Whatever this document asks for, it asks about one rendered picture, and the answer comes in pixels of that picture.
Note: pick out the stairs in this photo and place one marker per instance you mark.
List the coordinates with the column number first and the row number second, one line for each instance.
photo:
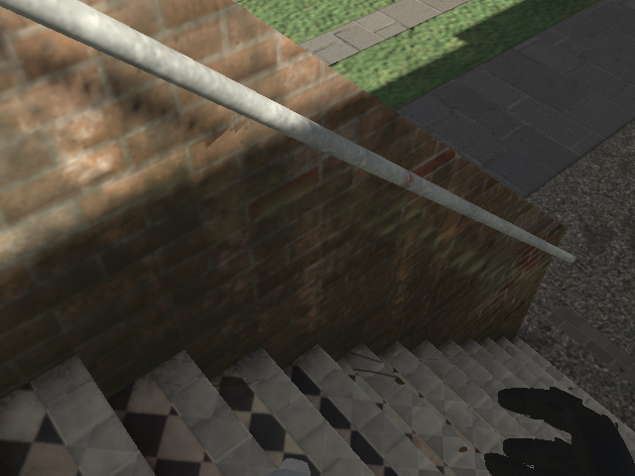
column 428, row 412

